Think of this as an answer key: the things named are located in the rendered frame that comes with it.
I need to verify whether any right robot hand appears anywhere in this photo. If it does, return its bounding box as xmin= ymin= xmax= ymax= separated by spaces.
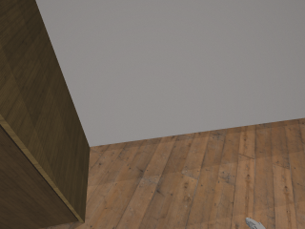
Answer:
xmin=245 ymin=218 xmax=266 ymax=229

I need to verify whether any wardrobe door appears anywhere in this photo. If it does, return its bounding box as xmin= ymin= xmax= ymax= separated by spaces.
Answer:
xmin=0 ymin=124 xmax=79 ymax=229

